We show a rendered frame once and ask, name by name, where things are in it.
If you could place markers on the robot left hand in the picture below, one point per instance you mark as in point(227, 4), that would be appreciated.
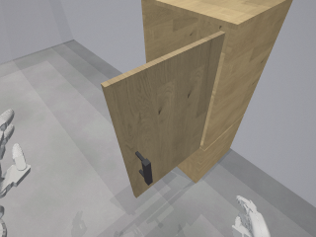
point(18, 172)

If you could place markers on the robot right hand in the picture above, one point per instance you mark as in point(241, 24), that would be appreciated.
point(255, 224)

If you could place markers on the handle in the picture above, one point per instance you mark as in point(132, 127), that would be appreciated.
point(146, 167)

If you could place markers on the cupboard door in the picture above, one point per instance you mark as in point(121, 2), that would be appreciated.
point(159, 108)

